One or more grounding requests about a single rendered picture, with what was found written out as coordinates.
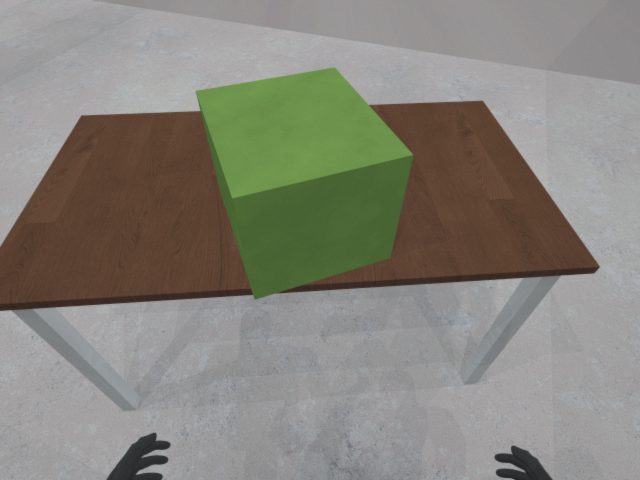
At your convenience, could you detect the carton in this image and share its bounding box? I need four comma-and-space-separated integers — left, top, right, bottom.
196, 67, 413, 300

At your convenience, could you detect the robot left hand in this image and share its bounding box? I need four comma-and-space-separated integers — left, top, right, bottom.
107, 433, 171, 480

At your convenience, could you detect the table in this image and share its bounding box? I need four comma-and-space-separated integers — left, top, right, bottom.
0, 101, 600, 411

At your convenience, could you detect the robot right hand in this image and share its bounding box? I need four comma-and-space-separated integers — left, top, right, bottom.
495, 446, 552, 480

